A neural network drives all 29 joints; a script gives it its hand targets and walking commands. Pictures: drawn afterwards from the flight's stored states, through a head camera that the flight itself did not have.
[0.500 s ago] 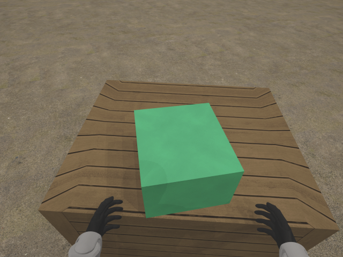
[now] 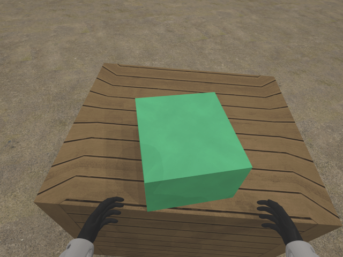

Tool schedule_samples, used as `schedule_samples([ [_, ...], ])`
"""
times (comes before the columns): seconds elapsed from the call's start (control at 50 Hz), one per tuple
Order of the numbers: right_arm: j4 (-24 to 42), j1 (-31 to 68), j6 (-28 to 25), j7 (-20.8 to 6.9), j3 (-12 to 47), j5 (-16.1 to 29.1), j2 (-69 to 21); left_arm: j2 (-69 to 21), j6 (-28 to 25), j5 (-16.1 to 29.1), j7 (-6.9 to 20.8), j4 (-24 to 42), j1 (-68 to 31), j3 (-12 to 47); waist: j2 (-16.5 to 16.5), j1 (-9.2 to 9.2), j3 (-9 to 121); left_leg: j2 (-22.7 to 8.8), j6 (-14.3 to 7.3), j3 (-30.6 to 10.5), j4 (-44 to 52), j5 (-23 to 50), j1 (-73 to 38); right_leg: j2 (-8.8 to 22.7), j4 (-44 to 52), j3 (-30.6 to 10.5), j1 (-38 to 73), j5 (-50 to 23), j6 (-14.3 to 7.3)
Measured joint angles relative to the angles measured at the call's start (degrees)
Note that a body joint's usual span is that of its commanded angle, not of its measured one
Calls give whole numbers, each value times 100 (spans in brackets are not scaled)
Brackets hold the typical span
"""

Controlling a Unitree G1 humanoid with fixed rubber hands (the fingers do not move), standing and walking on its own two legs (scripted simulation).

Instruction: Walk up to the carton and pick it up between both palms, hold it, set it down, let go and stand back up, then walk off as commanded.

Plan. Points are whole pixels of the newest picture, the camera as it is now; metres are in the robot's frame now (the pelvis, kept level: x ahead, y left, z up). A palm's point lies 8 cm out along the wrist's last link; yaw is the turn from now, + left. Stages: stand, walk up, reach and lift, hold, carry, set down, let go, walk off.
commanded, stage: stand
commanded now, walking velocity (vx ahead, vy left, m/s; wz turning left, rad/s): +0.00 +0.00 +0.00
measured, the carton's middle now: (183, 147) +0.42 +0.00 -0.01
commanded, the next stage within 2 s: walk off in 1.64 s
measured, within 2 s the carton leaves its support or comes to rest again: neither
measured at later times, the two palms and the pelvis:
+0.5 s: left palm (91, 231) +0.18 +0.20 -0.03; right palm (289, 236) +0.20 -0.24 -0.02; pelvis +0.00 +0.00 +0.00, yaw +0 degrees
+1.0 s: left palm (91, 231) +0.18 +0.20 -0.03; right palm (289, 236) +0.20 -0.24 -0.02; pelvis +0.00 +0.00 +0.00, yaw +0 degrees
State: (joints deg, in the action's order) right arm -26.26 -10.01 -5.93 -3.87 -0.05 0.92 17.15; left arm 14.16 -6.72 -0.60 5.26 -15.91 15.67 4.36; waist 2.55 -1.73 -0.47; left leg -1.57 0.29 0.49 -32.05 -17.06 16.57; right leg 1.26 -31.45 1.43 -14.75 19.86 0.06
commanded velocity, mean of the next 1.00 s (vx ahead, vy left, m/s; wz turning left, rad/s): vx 0.00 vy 0.00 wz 0.00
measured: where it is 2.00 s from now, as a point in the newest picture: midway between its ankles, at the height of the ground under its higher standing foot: outside the picture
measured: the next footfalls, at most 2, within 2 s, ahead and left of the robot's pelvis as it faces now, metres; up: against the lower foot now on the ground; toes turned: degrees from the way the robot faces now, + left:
none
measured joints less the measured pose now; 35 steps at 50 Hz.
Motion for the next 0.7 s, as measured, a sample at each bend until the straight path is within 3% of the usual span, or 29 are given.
schedule_samples([
  [0.7,102,-41,-118,-103,6,0,17,134,-283,0,-51,-177,35,55,-68,107,49,18,-2,-8,-78,119,71,17,-106,0,-87,-239,-22],
])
